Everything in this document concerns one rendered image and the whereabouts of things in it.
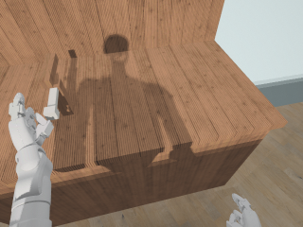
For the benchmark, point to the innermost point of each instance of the left robot forearm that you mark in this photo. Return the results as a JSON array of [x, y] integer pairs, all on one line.
[[32, 193]]

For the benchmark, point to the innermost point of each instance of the right robot hand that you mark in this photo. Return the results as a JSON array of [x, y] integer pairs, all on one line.
[[247, 217]]

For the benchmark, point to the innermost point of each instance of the counter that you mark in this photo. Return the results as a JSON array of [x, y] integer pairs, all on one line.
[[151, 107]]

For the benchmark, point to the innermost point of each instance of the left robot hand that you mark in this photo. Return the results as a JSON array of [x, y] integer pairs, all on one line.
[[22, 126]]

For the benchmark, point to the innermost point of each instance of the tap lever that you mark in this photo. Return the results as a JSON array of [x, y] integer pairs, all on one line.
[[51, 112]]

